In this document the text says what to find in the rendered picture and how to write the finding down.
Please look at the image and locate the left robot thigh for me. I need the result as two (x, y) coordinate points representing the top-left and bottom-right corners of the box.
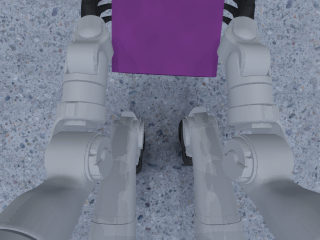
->
(88, 116), (144, 240)

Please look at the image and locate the right robot upper arm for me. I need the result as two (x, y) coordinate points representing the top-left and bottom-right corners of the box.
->
(221, 134), (320, 240)

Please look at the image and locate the right robot hand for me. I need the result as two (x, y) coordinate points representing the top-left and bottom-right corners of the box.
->
(222, 0), (256, 25)

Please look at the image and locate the left robot forearm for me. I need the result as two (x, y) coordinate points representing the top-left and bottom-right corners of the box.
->
(44, 15), (114, 170)

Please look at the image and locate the robot left foot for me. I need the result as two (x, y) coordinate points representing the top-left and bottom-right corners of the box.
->
(136, 133), (145, 175)

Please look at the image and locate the left robot upper arm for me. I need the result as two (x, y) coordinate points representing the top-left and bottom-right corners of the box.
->
(0, 131), (114, 240)

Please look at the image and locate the left robot hand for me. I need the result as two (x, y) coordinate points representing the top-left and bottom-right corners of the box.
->
(81, 0), (112, 23)

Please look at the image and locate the right robot forearm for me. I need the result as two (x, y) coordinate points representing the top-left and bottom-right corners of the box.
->
(217, 16), (294, 165)

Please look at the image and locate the carton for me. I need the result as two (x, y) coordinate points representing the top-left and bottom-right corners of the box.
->
(111, 0), (225, 77)

